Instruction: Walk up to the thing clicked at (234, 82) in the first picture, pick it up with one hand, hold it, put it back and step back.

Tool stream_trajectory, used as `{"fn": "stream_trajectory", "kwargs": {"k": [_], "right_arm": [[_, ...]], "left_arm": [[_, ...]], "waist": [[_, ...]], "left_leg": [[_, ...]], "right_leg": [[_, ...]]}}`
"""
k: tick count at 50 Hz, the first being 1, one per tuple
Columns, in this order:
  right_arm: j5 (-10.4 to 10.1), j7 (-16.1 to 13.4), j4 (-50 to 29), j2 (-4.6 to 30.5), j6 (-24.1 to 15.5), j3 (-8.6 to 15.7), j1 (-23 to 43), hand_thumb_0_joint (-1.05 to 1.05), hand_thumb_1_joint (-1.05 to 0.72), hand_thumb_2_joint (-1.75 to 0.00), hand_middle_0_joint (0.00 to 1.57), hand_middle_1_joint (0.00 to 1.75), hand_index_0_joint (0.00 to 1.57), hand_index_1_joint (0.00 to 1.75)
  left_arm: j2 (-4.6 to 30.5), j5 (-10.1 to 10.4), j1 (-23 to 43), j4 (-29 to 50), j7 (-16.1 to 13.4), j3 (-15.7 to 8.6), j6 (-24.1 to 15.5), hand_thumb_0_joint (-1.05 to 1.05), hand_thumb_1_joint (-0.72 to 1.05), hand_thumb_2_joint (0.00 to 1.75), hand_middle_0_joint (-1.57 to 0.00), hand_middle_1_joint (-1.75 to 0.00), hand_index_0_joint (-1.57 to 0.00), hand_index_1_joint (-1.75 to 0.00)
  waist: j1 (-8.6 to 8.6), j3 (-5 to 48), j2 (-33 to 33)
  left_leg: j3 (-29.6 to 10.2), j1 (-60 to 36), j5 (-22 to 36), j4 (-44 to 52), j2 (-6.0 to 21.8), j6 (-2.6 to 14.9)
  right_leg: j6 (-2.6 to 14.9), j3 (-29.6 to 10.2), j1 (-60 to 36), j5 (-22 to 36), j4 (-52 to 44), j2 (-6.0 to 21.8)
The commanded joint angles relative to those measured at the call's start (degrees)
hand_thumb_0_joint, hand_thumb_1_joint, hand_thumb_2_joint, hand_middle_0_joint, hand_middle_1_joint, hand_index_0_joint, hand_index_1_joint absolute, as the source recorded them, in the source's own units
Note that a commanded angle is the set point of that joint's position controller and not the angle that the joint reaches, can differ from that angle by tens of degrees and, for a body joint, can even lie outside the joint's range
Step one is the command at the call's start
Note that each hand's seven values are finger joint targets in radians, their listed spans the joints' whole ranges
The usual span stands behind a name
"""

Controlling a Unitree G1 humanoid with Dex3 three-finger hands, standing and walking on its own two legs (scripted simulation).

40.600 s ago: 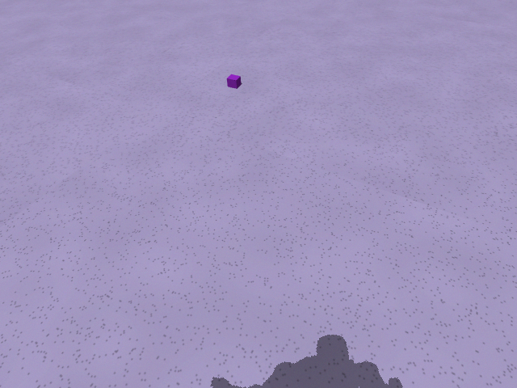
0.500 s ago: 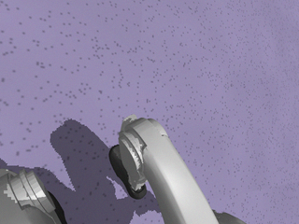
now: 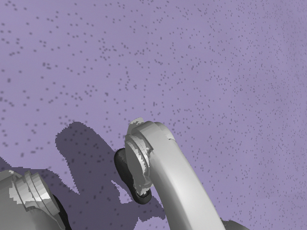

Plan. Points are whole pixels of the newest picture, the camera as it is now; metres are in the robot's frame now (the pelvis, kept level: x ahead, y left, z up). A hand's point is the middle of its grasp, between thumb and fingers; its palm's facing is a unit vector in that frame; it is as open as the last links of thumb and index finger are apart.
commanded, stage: withdraw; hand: left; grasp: from above
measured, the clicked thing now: out of the picture +0.45 +0.34 -0.30
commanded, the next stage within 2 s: home in 0.80 s
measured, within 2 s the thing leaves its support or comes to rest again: neither
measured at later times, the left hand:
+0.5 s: hand out of the picture +0.46 +0.35 -0.11, palm faces -0.32 -0.34 -0.89, open 13.9 cm
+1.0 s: hand out of the picture +0.42 +0.36 -0.14, palm faces -0.46 -0.14 -0.88, open 12.9 cm
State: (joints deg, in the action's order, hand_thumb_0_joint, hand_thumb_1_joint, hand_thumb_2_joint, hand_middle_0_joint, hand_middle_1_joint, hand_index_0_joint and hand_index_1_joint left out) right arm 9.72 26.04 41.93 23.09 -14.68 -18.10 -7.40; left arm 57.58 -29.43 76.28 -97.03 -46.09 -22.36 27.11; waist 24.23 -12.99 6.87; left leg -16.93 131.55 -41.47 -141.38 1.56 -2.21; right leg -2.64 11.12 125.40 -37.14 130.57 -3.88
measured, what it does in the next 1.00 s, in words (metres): stands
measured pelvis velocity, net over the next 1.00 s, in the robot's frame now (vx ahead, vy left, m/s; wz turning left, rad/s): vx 0.00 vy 0.00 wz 0.11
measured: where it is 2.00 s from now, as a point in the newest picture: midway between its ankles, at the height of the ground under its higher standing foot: (103, 208)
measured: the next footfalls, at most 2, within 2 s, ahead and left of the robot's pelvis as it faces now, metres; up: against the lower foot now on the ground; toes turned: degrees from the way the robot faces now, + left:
none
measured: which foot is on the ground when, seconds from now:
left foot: down 0.00-1.00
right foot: down 0.00-1.00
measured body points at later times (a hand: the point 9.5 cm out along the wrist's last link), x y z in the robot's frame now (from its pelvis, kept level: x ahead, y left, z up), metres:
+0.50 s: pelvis +0.00 -0.01 +0.02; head +0.22 +0.08 +0.40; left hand +0.47 +0.36 -0.06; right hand +0.05 -0.25 -0.08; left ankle +0.06 +0.13 -0.30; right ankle +0.12 -0.11 -0.30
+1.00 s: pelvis +0.00 +0.00 +0.01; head +0.24 +0.10 +0.38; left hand +0.44 +0.37 -0.09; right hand +0.09 -0.28 -0.08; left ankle +0.06 +0.13 -0.30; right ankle +0.12 -0.11 -0.30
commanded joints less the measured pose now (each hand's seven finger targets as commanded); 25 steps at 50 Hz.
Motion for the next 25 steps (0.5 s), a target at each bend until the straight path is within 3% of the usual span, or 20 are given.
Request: {"fn": "stream_trajectory", "kwargs": {"k": [1, 4, 8, 10, 12, 16, 19, 21, 25], "right_arm": [[-1.1, -0.7, 3.2, 17.4, 0.5, 6.8, -14.9, 0.0, -0.92, -0.91, 0.2, 0.3, 0.2, 0.3], [-2.6, -1.3, 3.4, 15.2, 1.0, 9.5, -16.0, 0.0, -0.92, -0.91, 0.2, 0.3, 0.2, 0.3], [-4.0, -2.4, 5.8, 12.0, 1.0, 12.7, -17.3, 0.0, -0.91, -0.9, 0.2, 0.3, 0.2, 0.3], [-4.3, -3.2, 7.0, 11.6, 0.6, 13.7, -17.6, 0.0, -0.91, -0.9, 0.2, 0.3, 0.2, 0.3], [-4.6, -4.1, 7.9, 11.8, 0.7, 14.5, -19.4, 0.0, -0.9, -0.9, 0.2, 0.3, 0.2, 0.3], [-4.8, -6.2, 9.1, 11.3, 1.0, 14.4, -19.5, 0.0, -0.9, -0.89, 0.2, 0.3, 0.2, 0.3], [-4.1, -8.4, 6.7, 11.5, 1.0, 14.0, -16.3, 0.0, -0.89, -0.89, 0.2, 0.3, 0.2, 0.3], [-3.5, -9.6, 5.5, 10.6, 1.3, 13.0, -15.7, 0.0, -0.89, -0.89, 0.2, 0.3, 0.2, 0.3], [-2.7, -11.7, 3.3, 9.7, 1.4, 11.9, -15.5, 0.0, -0.89, -0.89, 0.2, 0.3, 0.2, 0.3]], "left_arm": [[15.2, -6.0, 16.8, 15.0, 0.3, 2.2, 0.4, 0.0, -0.57, 1.0, -0.07, -1.02, -0.07, -1.01], [10.6, -8.0, 12.4, 19.3, 5.2, 3.7, 2.1, 0.0, -0.58, 1.0, -0.07, -1.01, -0.06, -1.01], [-4.2, -10.4, 8.8, 19.6, 13.0, 12.0, 3.3, 0.0, -0.55, 0.97, -0.08, -1.01, -0.08, -1.0], [-8.8, -11.4, 8.7, 19.0, 15.8, 15.3, 3.0, 0.0, -0.52, 0.96, -0.09, -1.0, -0.1, -0.99], [-11.2, -12.1, 9.8, 19.4, 18.6, 18.0, 2.2, 0.0, -0.5, 0.95, -0.1, -1.01, -0.11, -0.99], [-10.1, -16.2, 12.6, 16.2, 22.7, 20.2, -1.2, 0.0, -0.48, 0.95, -0.09, -1.02, -0.11, -1.0], [-5.5, -21.4, 13.6, 14.2, 24.4, 19.3, -5.0, 0.0, -0.47, 0.95, -0.09, -1.03, -0.11, -1.01], [-2.6, -24.5, 13.2, 12.5, 25.4, 18.9, -7.8, 0.0, -0.48, 0.96, -0.08, -1.05, -0.1, -1.02], [0.4, -27.4, 12.1, 9.5, 26.6, 18.2, -13.0, 0.0, -0.44, 0.94, -0.11, -1.01, -0.13, -0.99]], "waist": [[-0.62, 49.4, -39.4], [-4.35, 55.3, -41.3], [-3.91, 50.8, -36.6], [-2.88, 48.8, -32.7], [-2.3, 49.0, -28.5], [-2.09, 45.6, -24.1], [-3.53, 43.3, -24.9], [-3.34, 42.0, -21.7], [-3.49, 42.8, -18.7]], "left_leg": [[8.8, -31.6, 18.8, 14.2, 2.3, 1.46], [9.8, -33.9, 20.8, 15.4, 2.1, 1.15], [9.6, -30.4, 18.1, 16.6, 1.4, 1.53], [8.7, -29.1, 14.9, 17.9, 1.1, 1.91], [8.9, -29.4, 13.2, 18.9, 0.7, 2.42], [9.6, -26.1, 7.3, 20.7, -0.3, 2.89], [10.6, -25.4, 6.1, 21.3, -0.8, 2.76], [12.0, -22.4, 5.4, 20.0, -1.2, 3.33], [13.8, -19.5, 5.9, 17.7, -1.2, 3.71]], "right_leg": [[2.94, 3.0, -26.7, 21.4, -11.4, -1.4], [3.71, 2.4, -26.3, 22.0, -11.0, -1.7], [4.41, 2.0, -17.8, 17.8, -10.6, -1.9], [4.46, 1.7, -15.4, 14.9, -11.1, -1.6], [4.3, 1.1, -16.6, 13.6, -12.3, -1.6], [4.37, -0.1, -15.5, 7.3, -14.1, -1.4], [4.71, -0.7, -13.6, 5.1, -13.7, -1.1], [4.42, -1.8, -15.8, 2.5, -14.8, -1.4], [4.13, -3.2, -19.5, 0.5, -15.1, -1.4]]}}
